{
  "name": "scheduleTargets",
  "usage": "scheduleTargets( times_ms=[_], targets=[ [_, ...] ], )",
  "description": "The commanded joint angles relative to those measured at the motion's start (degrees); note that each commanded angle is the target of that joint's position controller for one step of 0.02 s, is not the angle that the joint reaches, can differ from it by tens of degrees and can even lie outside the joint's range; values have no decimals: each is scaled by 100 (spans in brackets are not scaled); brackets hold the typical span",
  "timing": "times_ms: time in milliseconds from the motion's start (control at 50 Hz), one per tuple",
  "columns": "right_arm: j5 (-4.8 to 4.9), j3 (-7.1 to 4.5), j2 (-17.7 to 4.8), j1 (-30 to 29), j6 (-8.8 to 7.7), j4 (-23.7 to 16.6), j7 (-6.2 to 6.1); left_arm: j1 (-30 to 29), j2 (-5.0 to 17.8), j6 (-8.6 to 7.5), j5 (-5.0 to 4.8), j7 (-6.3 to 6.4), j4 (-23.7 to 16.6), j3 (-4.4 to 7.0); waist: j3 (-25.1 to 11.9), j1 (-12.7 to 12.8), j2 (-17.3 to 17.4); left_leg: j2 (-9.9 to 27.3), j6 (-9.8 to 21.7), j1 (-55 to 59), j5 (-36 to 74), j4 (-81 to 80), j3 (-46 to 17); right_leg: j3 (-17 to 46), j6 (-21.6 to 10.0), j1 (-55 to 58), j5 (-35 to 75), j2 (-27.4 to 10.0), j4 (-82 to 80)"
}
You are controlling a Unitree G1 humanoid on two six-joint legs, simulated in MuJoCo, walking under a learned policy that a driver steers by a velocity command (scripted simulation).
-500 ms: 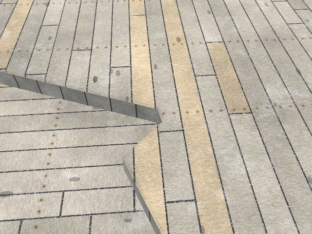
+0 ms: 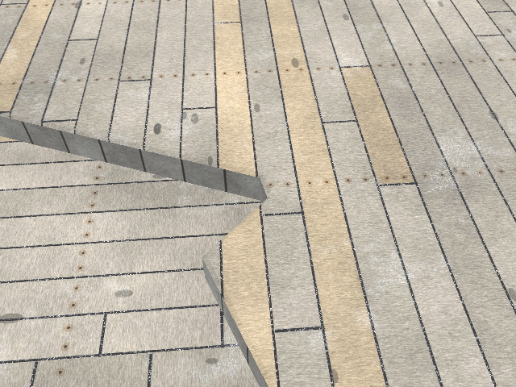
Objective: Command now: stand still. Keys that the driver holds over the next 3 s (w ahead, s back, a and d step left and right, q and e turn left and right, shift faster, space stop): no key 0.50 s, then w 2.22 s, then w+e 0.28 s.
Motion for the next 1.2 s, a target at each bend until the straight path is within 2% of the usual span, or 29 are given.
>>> scheduleTargets(
  times_ms=[20,500,520,560,580,600,620,640,660,680,720,760,800,820,840,860,880,900,920,940,960,1000,1040,1080,1120,1140,1160,1180,1200],
  targets=[
    [1,-69,-471,432,-24,-90,-16,593,472,-15,-2,11,-24,73,293,1,-20,245,92,127,897,-413,-227,100,-116,-460,371,-79,-503],
    [13,-47,-458,618,-29,-108,-29,758,424,-23,-9,-5,-116,72,310,-3,-21,262,52,130,995,-371,-224,120,-153,-449,505,-67,-505],
    [13,-40,-419,680,-23,-73,-39,840,402,-14,-8,5,-80,71,191,-1,-39,193,65,155,513,-342,-147,62,-172,-384,49,-10,-500],
    [102,-100,-534,604,-13,-122,-82,798,604,13,-70,59,-174,153,338,31,-192,-63,205,-307,-1547,-48,80,121,-403,-527,-1686,31,-413],
    [127,-121,-573,457,-36,-209,-92,830,728,3,-82,89,-255,194,598,109,-301,-92,266,-848,-2244,110,89,448,-576,-616,-2512,-178,-549],
    [142,-110,-517,213,-101,-339,-75,1047,858,-37,-98,104,-277,237,812,256,-495,-95,292,-1484,-2283,458,100,1031,-802,-452,-3032,-585,-804],
    [147,-61,-316,-13,-195,-471,-28,1325,1102,-94,-113,91,-250,323,855,393,-952,-141,256,-1915,-1655,1226,293,1977,-1140,-172,-3384,-1272,-1241],
    [133,-41,-272,-166,-287,-577,35,1367,1331,-142,-136,102,-251,421,952,427,-1203,133,284,-2272,-1241,2189,161,2766,-1500,-191,-3405,-1970,-1622],
    [151,-52,-324,-319,-349,-704,86,1314,1327,-210,-104,122,-294,443,1041,408,-1139,416,337,-2708,-1515,3016,-180,3172,-1649,-218,-3193,-2292,-1828],
    [205,-56,-334,-231,-386,-770,111,1062,1258,-292,-110,118,-387,430,1078,217,-1073,660,394,-3026,-1652,3301,-454,3155,-1552,-139,-2913,-2345,-1797],
    [193,-78,-466,-25,-470,-744,166,723,1055,-316,-205,58,-522,390,910,51,-798,714,428,-2614,-1690,2425,-322,2150,-1095,-62,-1976,-1856,-1575],
    [152,-113,-431,118,-527,-634,210,586,1219,-243,-175,5,-596,414,680,-35,-718,285,328,-1142,-1226,1588,379,1158,-867,-770,-1458,-1255,-1248],
    [199,-231,-492,873,-507,-299,210,531,1303,-197,-148,-43,-641,398,472,-390,-584,-223,179,550,-47,909,895,759,-819,-1672,-1347,-948,-668],
    [217,-319,-600,1290,-485,-186,191,443,1261,-218,-106,-80,-649,350,360,-661,-402,-292,195,1014,107,566,896,488,-711,-1769,-687,-716,123],
    [181,-413,-920,1742,-496,-140,168,378,813,-271,-31,-130,-699,214,127,-831,614,485,445,1475,-230,-141,-298,-166,-372,-2134,-242,-202,2075],
    [137,-505,-1683,2655,-525,-29,201,595,97,-410,-72,-108,-865,51,-566,-844,2450,2032,1472,2398,-551,-1425,-3521,-293,-80,-3422,-1472,577,4598],
    [-10,-347,-1311,2463,-624,21,240,695,186,-568,-330,-159,-826,84,-501,-623,1748,2504,1925,2077,-1657,-2032,-4898,595,-207,-3936,-1361,360,6479],
    [19,-242,-1059,1878,-709,-61,264,15,423,-669,-443,-226,-1098,105,225,-529,977,2469,1728,1890,-1791,-1823,-4162,633,-468,-4860,-993,64,7272],
    [-15,-115,-788,1427,-739,-139,300,-392,493,-691,-400,-232,-1203,109,480,-453,401,2135,1456,1674,-1116,-1536,-3048,488,-610,-5130,-586,-182,7458],
    [-73,-19,-622,1222,-721,-148,365,-429,509,-689,-288,-224,-1200,128,472,-348,239,1817,1261,1494,-310,-1404,-2337,372,-712,-5107,-350,-284,7591],
    [-115,73,-404,1176,-671,-103,393,-325,501,-650,-214,-262,-1200,144,399,-218,226,1538,1128,1322,195,-1355,-1746,295,-792,-5009,-212,-384,7752],
    [-113,170,-264,1331,-587,25,349,-218,323,-522,-288,-365,-1273,78,467,-98,345,1405,1135,1057,407,-1448,-1291,244,-788,-5197,-350,-413,8062],
    [-113,219,-342,1300,-556,56,248,-503,231,-411,-270,-392,-1513,-12,711,18,218,1387,1158,696,260,-1714,-1056,258,-638,-5618,-278,-448,7876],
    [-156,264,-404,1565,-515,179,156,-750,105,-333,-241,-370,-1708,-110,826,21,342,1550,1294,731,456,-1749,-1068,178,-453,-6403,-442,-366,8689],
    [-92,310,-403,1435,-504,160,50,-1207,103,-352,-222,-351,-2157,-220,1018,176,235,1531,1149,579,461,-1773,-843,415,-392,-6927,-373,-509,8484],
    [-74,320,-402,1542,-497,188,-1,-1430,93,-380,-176,-352,-2287,-268,1001,109,187,1455,1081,721,548,-1716,-716,284,-349,-7156,-321,-513,8369],
    [-33,304,-497,1479,-449,188,-90,-1804,-102,-433,-108,-357,-2608,-384,901,168,154,1521,954,808,815,-1758,-662,353,-368,-7279,-322,-679,8246],
    [31,280,-540,1486,-401,151,-150,-2192,-82,-497,-56,-401,-2878,-473,824,127,-86,1320,830,749,680,-1969,-407,45,-358,-7020,-76,-774,7249],
    [79,276,-499,1657,-389,163,-179,-2550,-58,-580,-10,-439,-3026,-482,678,-22,-169,1347,811,754,1084,-2168,-421,-85,-396,-6468,358,-838,6612]
  ],
)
